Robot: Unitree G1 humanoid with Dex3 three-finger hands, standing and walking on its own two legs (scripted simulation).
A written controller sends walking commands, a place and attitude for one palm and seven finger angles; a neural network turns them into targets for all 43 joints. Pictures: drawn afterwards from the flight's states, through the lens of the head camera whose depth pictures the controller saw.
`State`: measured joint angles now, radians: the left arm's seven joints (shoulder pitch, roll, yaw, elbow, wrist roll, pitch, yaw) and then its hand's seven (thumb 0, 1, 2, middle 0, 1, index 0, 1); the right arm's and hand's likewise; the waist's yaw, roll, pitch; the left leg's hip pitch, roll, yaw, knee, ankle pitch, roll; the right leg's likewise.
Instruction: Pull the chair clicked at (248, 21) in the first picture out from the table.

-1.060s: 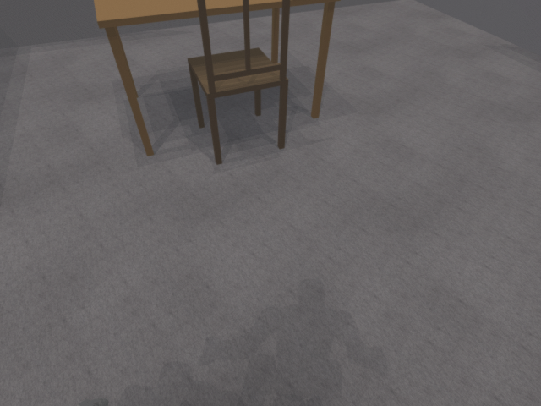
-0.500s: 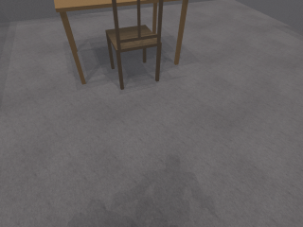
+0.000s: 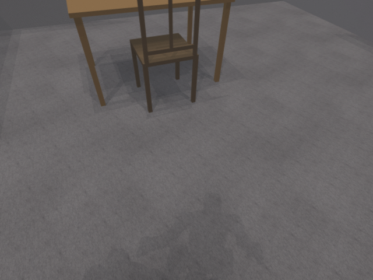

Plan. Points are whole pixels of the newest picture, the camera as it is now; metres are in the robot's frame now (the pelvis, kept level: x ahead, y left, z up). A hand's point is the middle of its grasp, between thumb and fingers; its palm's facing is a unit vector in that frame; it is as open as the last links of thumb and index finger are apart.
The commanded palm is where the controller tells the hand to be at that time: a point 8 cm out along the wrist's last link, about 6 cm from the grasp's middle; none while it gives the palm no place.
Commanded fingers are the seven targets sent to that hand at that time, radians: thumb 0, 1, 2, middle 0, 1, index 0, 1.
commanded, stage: look at it before walking up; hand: left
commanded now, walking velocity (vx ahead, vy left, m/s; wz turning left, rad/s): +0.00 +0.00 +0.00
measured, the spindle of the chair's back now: (170, 24) +1.60 +0.20 -0.09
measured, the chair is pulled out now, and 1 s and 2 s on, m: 0.00 0.00 0.00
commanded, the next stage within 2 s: walk to a spot facing it in 0.38 s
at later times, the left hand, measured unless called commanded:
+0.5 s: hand out of the picture +0.06 +0.25 -0.16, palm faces -0.02 -0.94 -0.33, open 7.4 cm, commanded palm none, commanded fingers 0.00 0.90 0.90 -0.20 -0.30 -0.20 -0.30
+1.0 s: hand out of the picture +0.11 +0.15 -0.18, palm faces -0.11 -0.98 -0.19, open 7.4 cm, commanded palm none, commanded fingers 0.00 0.90 0.90 -0.20 -0.30 -0.20 -0.30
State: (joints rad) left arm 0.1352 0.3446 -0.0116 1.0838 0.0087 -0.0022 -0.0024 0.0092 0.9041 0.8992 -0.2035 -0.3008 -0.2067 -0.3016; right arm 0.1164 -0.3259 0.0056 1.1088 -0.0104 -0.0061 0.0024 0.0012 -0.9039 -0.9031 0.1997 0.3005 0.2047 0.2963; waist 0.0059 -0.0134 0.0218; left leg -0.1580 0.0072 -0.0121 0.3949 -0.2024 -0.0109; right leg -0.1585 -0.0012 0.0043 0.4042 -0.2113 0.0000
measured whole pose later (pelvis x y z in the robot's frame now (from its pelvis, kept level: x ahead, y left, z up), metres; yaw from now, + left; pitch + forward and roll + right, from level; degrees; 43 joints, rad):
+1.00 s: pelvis +0.10 -0.03 -0.01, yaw -11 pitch +0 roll +0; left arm 0.40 0.16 0.03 1.02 0.02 -0.05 0.00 0.01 0.91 0.90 -0.20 -0.30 -0.20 -0.30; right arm 0.27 -0.21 -0.04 1.08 -0.02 0.01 0.01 0.01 -0.91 -0.90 0.20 0.30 0.20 0.30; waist 0.03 0.01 0.02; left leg -0.49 0.10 0.07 1.15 -0.38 -0.04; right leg -0.17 0.06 -0.02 0.54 -0.37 -0.06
